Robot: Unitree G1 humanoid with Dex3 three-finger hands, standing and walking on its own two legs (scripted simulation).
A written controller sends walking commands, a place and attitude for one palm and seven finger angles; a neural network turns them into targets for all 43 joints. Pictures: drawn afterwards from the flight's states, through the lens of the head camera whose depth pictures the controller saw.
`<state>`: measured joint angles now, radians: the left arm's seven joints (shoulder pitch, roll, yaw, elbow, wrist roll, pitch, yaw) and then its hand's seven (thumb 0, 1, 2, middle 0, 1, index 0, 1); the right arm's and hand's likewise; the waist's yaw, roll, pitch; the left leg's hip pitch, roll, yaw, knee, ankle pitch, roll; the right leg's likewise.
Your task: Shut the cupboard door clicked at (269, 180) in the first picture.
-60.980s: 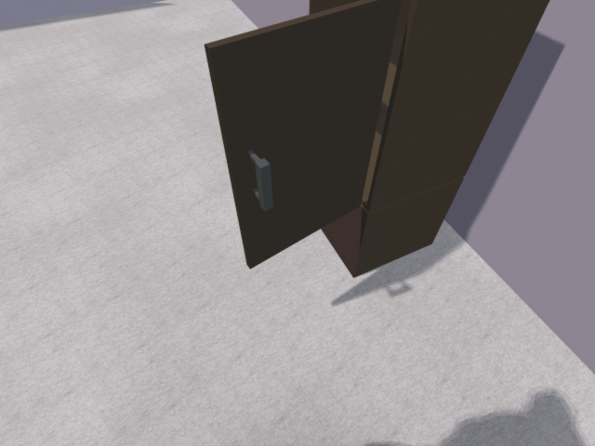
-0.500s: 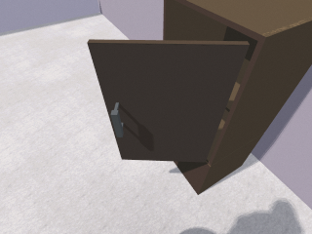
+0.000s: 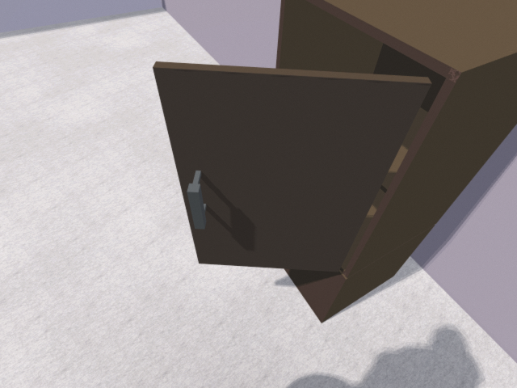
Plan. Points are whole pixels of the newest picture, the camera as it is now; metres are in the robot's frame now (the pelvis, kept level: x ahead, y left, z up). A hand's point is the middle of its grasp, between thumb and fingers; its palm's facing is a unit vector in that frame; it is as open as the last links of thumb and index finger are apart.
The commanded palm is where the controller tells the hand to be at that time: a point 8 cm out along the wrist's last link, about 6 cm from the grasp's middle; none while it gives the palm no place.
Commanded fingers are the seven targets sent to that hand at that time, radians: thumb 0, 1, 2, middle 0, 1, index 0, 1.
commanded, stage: look again from close up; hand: left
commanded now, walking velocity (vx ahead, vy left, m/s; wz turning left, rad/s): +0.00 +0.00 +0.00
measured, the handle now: (199, 200) +0.46 +0.15 -0.02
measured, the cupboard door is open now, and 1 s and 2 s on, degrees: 57 57 57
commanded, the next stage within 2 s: raise the hand and make a fist in 0.46 s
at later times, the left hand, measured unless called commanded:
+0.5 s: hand out of the picture +0.00 +0.17 -0.18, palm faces +0.01 -0.98 -0.18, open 7.4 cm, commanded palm none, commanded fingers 0.00 0.90 0.90 -0.20 -0.30 -0.20 -0.30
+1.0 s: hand out of the picture +0.12 +0.16 -0.10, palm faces +0.07 -1.00 +0.03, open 6.1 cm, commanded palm +0.11 +0.22 -0.06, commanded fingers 0.00 0.90 0.90 -0.60 -0.74 -0.60 -0.74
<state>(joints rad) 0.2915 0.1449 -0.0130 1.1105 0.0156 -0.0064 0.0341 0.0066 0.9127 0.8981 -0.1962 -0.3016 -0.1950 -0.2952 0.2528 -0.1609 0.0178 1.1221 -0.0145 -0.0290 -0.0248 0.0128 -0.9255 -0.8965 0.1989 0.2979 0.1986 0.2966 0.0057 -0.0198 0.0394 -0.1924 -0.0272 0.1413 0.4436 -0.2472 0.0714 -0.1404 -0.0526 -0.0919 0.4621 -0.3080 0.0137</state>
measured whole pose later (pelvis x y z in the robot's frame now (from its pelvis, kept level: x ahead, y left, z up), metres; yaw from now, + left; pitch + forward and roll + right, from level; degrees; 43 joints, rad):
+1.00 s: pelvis -0.05 -0.05 -0.09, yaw +4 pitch +11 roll +0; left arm 0.41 0.22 0.17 0.26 -0.28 -0.53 -0.37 0.01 0.91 0.90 -0.43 -0.55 -0.43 -0.55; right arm 0.18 -0.29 -0.06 0.51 0.03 -0.27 0.01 0.01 -0.91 -0.90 0.20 0.30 0.20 0.30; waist 0.00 -0.07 -0.12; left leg -0.87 0.00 0.02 1.14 -0.47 0.02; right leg -0.84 0.02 -0.10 1.15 -0.51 -0.08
